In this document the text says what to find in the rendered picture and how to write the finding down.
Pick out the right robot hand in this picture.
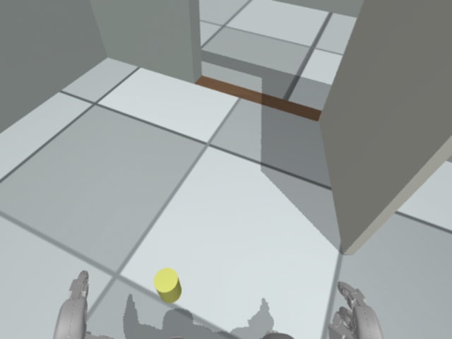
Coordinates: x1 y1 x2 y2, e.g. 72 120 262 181
328 281 383 339

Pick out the left robot hand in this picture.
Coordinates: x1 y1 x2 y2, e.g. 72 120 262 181
53 270 114 339

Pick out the can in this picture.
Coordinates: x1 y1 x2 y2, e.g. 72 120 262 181
153 268 182 303

